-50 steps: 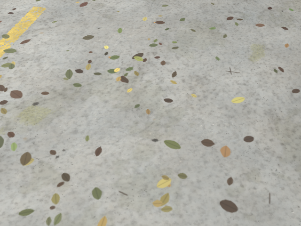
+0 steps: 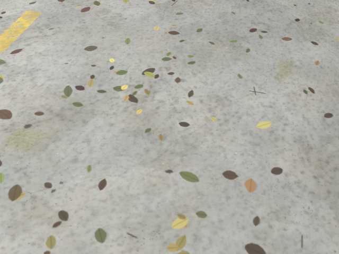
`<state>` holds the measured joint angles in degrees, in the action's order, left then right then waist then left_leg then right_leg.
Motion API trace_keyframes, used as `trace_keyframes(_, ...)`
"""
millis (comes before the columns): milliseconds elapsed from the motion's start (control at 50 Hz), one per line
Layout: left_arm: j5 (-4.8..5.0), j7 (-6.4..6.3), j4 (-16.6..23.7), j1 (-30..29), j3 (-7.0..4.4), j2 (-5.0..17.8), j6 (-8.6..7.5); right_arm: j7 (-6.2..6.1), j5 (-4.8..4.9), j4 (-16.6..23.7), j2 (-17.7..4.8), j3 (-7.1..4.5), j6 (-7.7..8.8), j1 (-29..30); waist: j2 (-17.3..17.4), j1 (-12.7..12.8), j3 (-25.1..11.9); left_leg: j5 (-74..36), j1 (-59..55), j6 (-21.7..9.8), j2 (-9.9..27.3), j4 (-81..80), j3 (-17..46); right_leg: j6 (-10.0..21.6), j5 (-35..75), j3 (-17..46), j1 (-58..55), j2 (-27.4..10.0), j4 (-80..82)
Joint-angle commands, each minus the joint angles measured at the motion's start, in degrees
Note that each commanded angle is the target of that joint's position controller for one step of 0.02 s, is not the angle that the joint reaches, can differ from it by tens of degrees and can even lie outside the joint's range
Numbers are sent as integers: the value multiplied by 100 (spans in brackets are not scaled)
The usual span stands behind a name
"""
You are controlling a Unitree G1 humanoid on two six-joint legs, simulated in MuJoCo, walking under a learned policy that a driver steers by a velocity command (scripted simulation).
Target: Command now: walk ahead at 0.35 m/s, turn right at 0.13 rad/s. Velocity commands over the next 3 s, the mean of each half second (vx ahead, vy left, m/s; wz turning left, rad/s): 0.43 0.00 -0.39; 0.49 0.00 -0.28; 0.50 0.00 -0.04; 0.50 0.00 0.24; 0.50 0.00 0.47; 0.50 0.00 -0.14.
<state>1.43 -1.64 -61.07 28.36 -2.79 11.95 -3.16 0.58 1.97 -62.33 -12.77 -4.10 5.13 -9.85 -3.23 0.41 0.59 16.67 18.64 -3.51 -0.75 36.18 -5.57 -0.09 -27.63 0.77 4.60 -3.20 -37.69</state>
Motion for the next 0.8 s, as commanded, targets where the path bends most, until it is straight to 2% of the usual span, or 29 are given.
trace_keyframes(20,132,27,744,-700,-13,256,-306,-4,-144,-348,-943,-163,137,-2137,1539,-909,-413,988,-2958,-1362,2427,-2642,4744,239,-157,714,3700,590,-3723)
trace_keyframes(40,261,66,814,-803,-58,385,-337,-24,-147,-158,-666,-47,188,-1561,1155,-636,134,1011,-2451,-1156,2404,-2587,3955,470,165,942,4023,285,-4066)
trace_keyframes(60,241,80,789,-835,-78,417,-328,-12,-138,-1,-443,39,205,-1083,823,-419,304,836,-2078,-868,2117,-2629,3030,612,754,874,3919,-18,-3881)
trace_keyframes(80,184,64,770,-868,-125,378,-301,11,-145,52,-380,80,212,-845,670,-281,504,352,-1775,-648,1888,-2731,2359,652,1161,819,3831,-167,-3500)
trace_keyframes(100,131,62,736,-841,-199,470,-231,7,-176,63,-263,131,209,-756,732,-167,519,-200,-1572,-420,1599,-2769,1688,661,1412,732,3551,-302,-3188)
trace_keyframes(120,130,93,688,-742,-227,436,-159,-9,-219,43,-237,147,193,-828,813,-124,481,-605,-1473,-329,1446,-2771,1269,638,1568,654,3372,-314,-3061)
trace_keyframes(180,98,161,839,-1063,-223,245,-20,-105,-281,-6,-509,123,182,-1105,596,-114,562,-1373,-1441,-459,1474,-2907,741,447,1930,541,3770,-363,-2874)
trace_keyframes(240,74,194,1211,-1767,-184,226,-22,-192,-336,112,-651,105,153,-1033,523,-168,722,-1679,-1446,-490,1497,-3046,333,275,2468,496,4177,-379,-2001)
trace_keyframes(300,18,294,1552,-2485,-99,171,-58,-251,-281,203,-761,82,130,-1179,522,-351,799,-1905,-1484,-448,1483,-3113,-159,268,2992,4,3979,-346,-1006)
trace_keyframes(360,22,439,1847,-3000,-36,127,-72,-264,-207,200,-834,45,56,-1475,457,-462,908,-2351,-2022,-413,1620,-2871,-477,415,2894,-305,4018,-273,-399)
trace_keyframes(380,28,490,1936,-3081,-33,145,-76,-262,-188,222,-871,29,19,-1492,494,-430,892,-2744,-2197,-376,1661,-2698,-586,495,2734,-419,3930,-212,-233)
trace_keyframes(420,31,573,2064,-2978,-109,319,-77,-274,-174,333,-1035,-14,-50,-1375,752,-189,585,-4738,-2429,-282,1725,-2046,-791,707,2280,-773,3258,136,-97)
trace_keyframes(440,45,599,2055,-2663,-191,489,-62,-296,-179,403,-1136,-43,-93,-1289,947,52,289,-5836,-2514,-232,1751,-1458,-856,833,2015,-925,2737,373,-152)
trace_keyframes(460,67,612,1949,-2017,-321,756,-43,-309,-190,484,-1250,-74,-139,-1164,1095,440,-122,-6481,-2415,-183,1747,-541,-871,991,1811,-968,1882,599,-132)
trace_keyframes(480,72,560,1732,-1112,-519,1134,-21,-300,-161,598,-1296,-77,-152,-993,1018,942,-632,-6160,-1875,-28,1561,716,-909,1208,2076,-850,472,799,294)
trace_keyframes(500,55,397,1571,-399,-692,1614,58,-267,-233,760,-1094,-8,-89,-1062,243,1112,-1117,-3676,-371,221,1208,2616,-885,1504,1696,596,-1191,4,517)
trace_keyframes(520,1,370,1762,-711,-712,2035,12,-138,-207,1080,-261,226,139,-1579,-1109,323,-1912,1363,1914,512,-152,4898,-13,2735,795,4358,-2853,-1586,1537)
trace_keyframes(540,-86,378,1722,-467,-558,1522,-26,-41,-2,1301,-796,118,441,-767,-428,746,-2184,1272,2440,287,4,5184,1225,2510,584,4815,-2824,-1609,2281)
trace_keyframes(560,-125,370,1678,-684,-476,1225,-101,-26,165,1498,-938,67,521,-327,-321,637,-1353,866,2790,107,271,4927,1169,2188,985,3869,-2190,-1431,2258)
trace_keyframes(580,-84,400,1756,-1206,-393,986,-170,-71,95,1451,-885,75,521,-338,415,263,-762,423,2514,71,587,4325,1125,1955,1791,2980,-1093,-1185,2271)
trace_keyframes(600,-97,403,1853,-1628,-311,759,-208,-119,-6,1337,-951,6,432,-462,524,22,-585,218,2035,99,820,3837,1074,1769,2389,2305,-296,-959,2292)
trace_keyframes(620,-145,392,1918,-1834,-272,686,-224,-115,-50,1288,-949,-23,311,-671,429,-165,-460,114,1607,142,967,3612,1094,1718,2687,1947,283,-815,2407)
trace_keyframes(640,-136,384,1904,-1855,-268,710,-240,-115,-97,1290,-899,-38,211,-758,374,-249,-397,58,1417,207,1022,3356,1054,1710,2842,1775,605,-728,2517)
trace_keyframes(680,-109,336,1785,-1637,-283,851,-292,-139,-200,1370,-755,-20,87,-596,281,-264,-235,-240,1410,368,1041,2860,908,1730,3275,1372,981,-633,2712)
trace_keyframes(720,-107,254,1687,-1384,-300,965,-304,-176,-259,1545,-735,-10,49,-118,184,-123,-48,-861,1767,514,1027,2159,828,1686,3455,1106,966,-547,2829)
trace_keyframes(800,-74,171,1567,-1036,-282,1012,-261,-132,-220,1741,-639,26,121,669,44,216,59,-2367,1818,489,780,421,706,1324,3085,737,635,-318,2809)
